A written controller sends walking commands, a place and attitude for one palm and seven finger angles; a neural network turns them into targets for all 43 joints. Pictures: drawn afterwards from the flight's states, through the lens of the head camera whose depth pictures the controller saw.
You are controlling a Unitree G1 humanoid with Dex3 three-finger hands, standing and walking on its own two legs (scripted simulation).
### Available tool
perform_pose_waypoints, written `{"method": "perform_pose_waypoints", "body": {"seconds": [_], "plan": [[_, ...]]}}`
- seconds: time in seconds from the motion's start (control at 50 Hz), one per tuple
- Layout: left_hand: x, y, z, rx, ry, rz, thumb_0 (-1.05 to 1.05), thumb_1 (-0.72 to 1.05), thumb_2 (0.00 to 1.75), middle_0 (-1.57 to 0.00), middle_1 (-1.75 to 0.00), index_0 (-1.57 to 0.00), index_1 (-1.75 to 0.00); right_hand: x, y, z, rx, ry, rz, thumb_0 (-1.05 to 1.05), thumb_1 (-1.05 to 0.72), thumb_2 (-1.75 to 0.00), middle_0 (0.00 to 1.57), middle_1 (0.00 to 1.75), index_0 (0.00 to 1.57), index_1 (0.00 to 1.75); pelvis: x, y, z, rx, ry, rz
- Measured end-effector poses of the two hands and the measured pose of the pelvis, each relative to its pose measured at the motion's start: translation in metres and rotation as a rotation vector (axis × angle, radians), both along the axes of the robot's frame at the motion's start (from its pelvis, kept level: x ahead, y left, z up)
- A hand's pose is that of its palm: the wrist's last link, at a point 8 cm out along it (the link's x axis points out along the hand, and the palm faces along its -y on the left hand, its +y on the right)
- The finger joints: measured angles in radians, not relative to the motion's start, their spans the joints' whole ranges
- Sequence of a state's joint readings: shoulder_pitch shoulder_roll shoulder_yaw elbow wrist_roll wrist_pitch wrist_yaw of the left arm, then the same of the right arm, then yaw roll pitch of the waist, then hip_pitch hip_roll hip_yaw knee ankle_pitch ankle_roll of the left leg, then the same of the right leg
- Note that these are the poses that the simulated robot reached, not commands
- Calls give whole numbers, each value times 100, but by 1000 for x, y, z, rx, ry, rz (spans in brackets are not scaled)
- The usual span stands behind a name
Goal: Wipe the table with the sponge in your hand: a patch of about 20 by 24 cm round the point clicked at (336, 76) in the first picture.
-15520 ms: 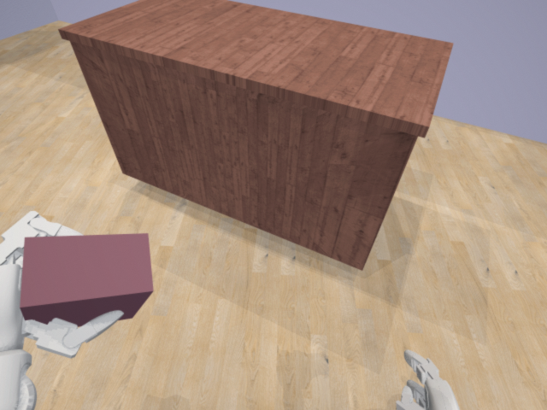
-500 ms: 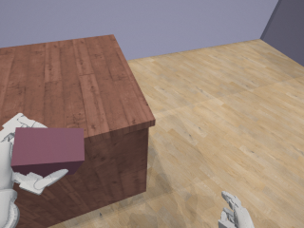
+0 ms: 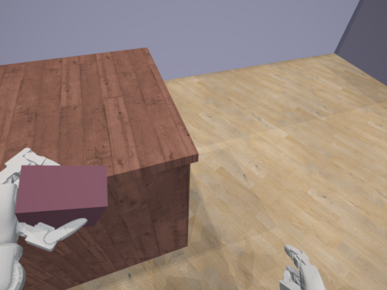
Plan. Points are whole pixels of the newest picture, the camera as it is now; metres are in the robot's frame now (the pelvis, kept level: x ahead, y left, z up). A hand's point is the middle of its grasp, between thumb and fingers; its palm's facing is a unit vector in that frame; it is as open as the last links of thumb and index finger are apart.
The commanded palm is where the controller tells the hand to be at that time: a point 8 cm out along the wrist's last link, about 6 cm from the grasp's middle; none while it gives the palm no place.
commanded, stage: shuffle to correct the standing spot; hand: left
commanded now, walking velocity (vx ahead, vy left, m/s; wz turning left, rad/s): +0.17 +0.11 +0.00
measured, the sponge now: (75, 199) +0.22 +0.22 +0.13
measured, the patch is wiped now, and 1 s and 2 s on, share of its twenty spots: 0.00 0.00 0.00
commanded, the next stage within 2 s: come to a stop and stand still in 0.70 s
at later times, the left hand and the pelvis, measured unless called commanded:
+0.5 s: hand (52, 176) +0.26 +0.27 +0.15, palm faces +0.40 -0.84 -0.37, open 10.5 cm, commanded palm +0.20 +0.31 +0.17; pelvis +0.05 +0.02 -0.03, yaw +0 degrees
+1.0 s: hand (62, 145) +0.32 +0.28 +0.15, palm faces +0.42 -0.82 -0.39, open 10.5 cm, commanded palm +0.27 +0.32 +0.17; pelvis +0.11 +0.04 -0.02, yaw +0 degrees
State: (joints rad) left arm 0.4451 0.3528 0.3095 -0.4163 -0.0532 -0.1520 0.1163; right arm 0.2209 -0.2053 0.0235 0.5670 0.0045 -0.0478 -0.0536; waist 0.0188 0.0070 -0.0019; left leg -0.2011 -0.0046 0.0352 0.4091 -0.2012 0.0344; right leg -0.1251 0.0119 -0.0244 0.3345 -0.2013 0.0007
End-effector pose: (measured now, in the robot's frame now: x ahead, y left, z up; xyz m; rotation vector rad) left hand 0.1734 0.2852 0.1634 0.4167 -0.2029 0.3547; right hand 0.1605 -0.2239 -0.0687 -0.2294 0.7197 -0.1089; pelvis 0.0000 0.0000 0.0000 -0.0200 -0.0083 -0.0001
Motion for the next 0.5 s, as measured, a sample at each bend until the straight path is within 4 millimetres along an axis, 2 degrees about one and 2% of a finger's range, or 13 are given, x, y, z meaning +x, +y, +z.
{"method": "perform_pose_waypoints", "body": {"seconds": [0.1,0.2,0.42,0.5], "plan": [[1,2,-4,-1,-8,-1,-1,-53,100,-69,-135,-70,-135,0,-3,-4,-11,0,-16,1,-90,-90,20,30,20,30,6,3,-4,-4,0,4],[11,9,-6,10,-32,4,-1,-53,100,-69,-135,-70,-135,3,-4,-11,-20,12,-32,1,-90,-90,20,30,20,30,15,9,-10,-1,-3,7],[36,10,0,78,-98,-24,-1,-53,100,-69,-135,-70,-135,24,9,-32,24,38,-27,1,-90,-90,20,30,20,30,37,14,-24,1,0,17],[42,21,-5,73,-123,-30,-1,-53,100,-69,-135,-71,-135,35,15,-36,1,65,-13,1,-90,-90,20,30,20,30,46,24,-30,1,-10,8]]}}
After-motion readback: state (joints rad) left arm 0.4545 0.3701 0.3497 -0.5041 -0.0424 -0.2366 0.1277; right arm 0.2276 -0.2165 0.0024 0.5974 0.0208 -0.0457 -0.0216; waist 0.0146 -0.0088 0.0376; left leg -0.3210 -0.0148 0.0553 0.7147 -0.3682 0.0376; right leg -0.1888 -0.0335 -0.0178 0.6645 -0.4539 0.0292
